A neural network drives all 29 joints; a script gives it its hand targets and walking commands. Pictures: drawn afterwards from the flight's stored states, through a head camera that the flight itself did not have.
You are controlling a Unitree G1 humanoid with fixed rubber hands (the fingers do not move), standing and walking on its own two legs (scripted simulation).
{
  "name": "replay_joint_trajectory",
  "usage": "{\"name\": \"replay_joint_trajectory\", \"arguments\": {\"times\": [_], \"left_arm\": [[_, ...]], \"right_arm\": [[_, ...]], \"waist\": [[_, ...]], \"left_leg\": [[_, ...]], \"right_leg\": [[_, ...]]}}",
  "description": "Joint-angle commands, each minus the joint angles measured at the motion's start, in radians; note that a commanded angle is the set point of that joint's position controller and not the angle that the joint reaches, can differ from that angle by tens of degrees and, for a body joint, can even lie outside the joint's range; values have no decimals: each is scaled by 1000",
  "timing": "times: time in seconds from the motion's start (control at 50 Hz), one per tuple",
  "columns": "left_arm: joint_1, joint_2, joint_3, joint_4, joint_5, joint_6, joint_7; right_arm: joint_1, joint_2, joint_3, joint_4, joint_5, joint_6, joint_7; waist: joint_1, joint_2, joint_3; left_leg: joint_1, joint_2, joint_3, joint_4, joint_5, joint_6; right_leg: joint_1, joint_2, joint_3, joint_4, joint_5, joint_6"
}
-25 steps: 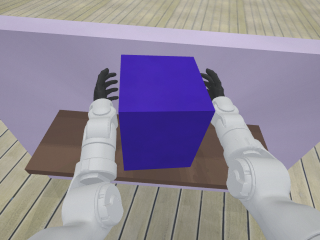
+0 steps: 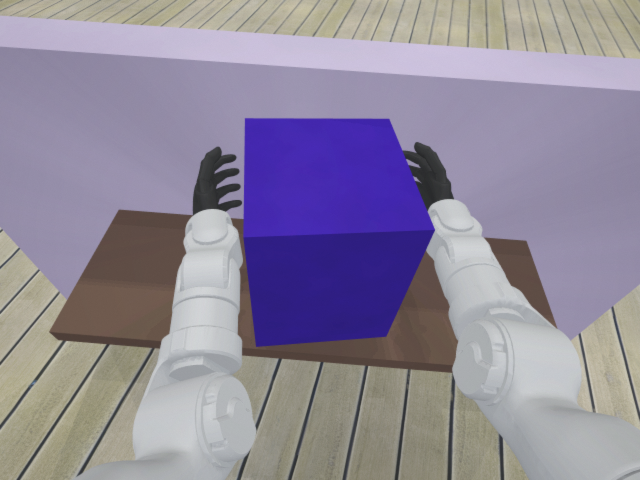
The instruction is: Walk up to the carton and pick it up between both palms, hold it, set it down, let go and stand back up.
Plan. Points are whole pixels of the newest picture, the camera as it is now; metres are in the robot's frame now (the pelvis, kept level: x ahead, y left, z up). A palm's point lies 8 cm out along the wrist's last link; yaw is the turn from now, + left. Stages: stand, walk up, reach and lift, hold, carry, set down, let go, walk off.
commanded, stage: set down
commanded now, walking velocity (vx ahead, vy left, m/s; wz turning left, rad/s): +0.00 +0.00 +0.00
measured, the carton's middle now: (320, 235) +0.43 +0.04 +0.05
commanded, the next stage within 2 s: none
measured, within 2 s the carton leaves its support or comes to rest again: rests again in 0.36 s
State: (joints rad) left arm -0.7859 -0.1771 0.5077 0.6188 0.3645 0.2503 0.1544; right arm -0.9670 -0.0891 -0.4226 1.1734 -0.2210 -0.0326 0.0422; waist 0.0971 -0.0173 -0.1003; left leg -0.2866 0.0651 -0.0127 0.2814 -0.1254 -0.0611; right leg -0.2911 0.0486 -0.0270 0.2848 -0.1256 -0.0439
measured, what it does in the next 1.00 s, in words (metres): stands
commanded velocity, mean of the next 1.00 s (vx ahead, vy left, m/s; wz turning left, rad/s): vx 0.00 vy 0.00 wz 0.00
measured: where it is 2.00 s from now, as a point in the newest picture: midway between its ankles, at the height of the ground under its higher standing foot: outside the picture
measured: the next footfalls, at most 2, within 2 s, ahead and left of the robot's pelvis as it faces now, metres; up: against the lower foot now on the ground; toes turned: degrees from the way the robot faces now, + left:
none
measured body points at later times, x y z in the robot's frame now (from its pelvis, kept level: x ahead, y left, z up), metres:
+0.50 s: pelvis +0.00 +0.00 +0.00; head +0.04 +0.01 +0.45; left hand +0.40 +0.19 +0.10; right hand +0.46 -0.10 +0.10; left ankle +0.00 +0.16 -0.75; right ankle +0.00 -0.09 -0.75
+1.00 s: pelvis +0.00 +0.00 +0.00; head +0.04 +0.02 +0.45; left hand +0.40 +0.19 +0.09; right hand +0.46 -0.10 +0.10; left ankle +0.00 +0.16 -0.75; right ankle +0.00 -0.09 -0.75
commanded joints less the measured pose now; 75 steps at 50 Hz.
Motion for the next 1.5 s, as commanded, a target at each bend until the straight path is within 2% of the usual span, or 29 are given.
{"name": "replay_joint_trajectory", "arguments": {"times": [0.0, 0.3, 0.6, 0.72, 0.94, 1.16, 1.48], "left_arm": [[-596, -440, -316, -73, -31, -52, -57], [-557, -460, -322, -68, -17, -93, -55], [-507, -456, -294, -52, 12, -120, -60], [-474, -456, -287, -53, 30, -122, -64], [-411, -453, -267, -45, 57, -125, -70], [-343, -452, -240, -44, 80, -128, -81], [-261, -443, -209, -54, 104, -121, -92]], "right_arm": [[-625, 457, 143, -159, -9, -94, 118], [-585, 465, 120, -156, -48, -128, 124], [-524, 469, 84, -139, -91, -140, 136], [-479, 463, 56, -122, -115, -143, 139], [-418, 465, 25, -122, -152, -141, 152], [-361, 473, 21, -132, -170, -139, 157], [-288, 461, 16, -148, -184, -125, 165]], "waist": [[7, -28, -579], [6, -23, -599], [9, -28, -550], [-4, -18, -514], [-9, -17, -453], [-10, -27, -402], [-10, -33, -336]], "left_leg": [[228, -52, 112, 52, 342, 18], [229, -50, 116, 65, 380, 13], [201, -48, 123, 50, 347, 23], [209, -48, 123, 45, 336, 23], [203, -48, 128, 33, 305, 32], [192, -52, 129, 34, 321, 41], [198, -54, 133, 35, 326, 47]], "right_leg": [[237, -14, -72, 33, 341, 77], [221, -12, -78, 36, 360, 69], [214, -17, -76, 29, 302, 64], [200, -18, -79, 20, 269, 60], [182, -20, -77, 8, 201, 55], [209, -19, -74, 18, 242, 61], [202, -15, -71, 16, 228, 63]]}}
